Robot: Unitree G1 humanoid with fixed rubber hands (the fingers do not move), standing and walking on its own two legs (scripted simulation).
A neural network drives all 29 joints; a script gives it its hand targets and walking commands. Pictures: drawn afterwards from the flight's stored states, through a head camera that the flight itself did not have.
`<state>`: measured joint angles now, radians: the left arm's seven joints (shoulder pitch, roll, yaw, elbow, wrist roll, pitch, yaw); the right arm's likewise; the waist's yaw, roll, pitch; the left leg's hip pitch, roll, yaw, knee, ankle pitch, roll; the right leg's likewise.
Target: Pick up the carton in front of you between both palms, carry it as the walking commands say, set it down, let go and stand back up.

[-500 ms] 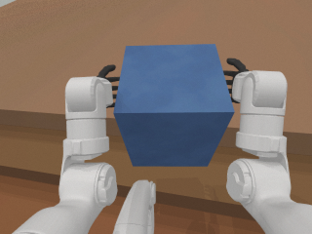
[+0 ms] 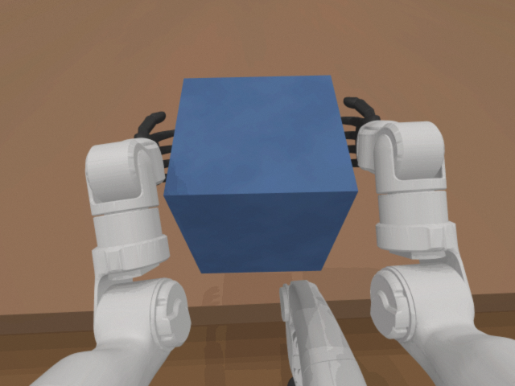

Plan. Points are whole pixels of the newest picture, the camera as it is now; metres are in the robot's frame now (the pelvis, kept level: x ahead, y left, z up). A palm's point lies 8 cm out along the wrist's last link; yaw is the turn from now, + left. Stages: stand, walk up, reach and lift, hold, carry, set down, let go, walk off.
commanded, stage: carry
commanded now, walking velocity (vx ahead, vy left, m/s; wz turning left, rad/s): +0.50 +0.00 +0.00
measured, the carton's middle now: (259, 184) +0.39 -0.03 +0.10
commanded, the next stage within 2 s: none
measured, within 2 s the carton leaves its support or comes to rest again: neither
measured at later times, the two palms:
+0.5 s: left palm out of the picture +0.66 +0.12 +0.40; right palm out of the picture +0.70 -0.17 +0.39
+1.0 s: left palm out of the picture +1.01 +0.13 +0.52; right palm out of the picture +0.98 -0.16 +0.52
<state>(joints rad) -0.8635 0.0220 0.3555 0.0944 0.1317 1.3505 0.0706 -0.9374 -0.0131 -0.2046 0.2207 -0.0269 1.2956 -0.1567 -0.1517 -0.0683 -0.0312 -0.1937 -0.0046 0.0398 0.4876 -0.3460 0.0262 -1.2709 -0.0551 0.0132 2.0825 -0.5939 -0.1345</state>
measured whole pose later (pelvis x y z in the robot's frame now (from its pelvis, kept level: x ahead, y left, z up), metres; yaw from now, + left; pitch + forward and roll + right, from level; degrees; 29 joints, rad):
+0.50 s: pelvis +0.31 -0.05 +0.18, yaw +0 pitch +3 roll +2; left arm -0.96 0.01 0.24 0.21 0.03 1.36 0.18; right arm -0.97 -0.05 -0.36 0.18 -0.16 1.38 -0.06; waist 0.16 0.02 -0.08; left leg -1.22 0.05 0.06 1.97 -0.49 0.13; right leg -0.12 -0.03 -0.05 0.42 -0.35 -0.04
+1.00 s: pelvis +0.62 +0.01 +0.33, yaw -1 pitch +3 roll -1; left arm -0.91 0.03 0.32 0.16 0.14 1.36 0.10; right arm -0.93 -0.01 -0.22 0.25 -0.06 1.35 -0.17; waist -0.09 -0.03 -0.04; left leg -0.31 -0.04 0.10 0.56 -0.31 0.10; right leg -0.84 -0.04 -0.03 1.24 -0.23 -0.08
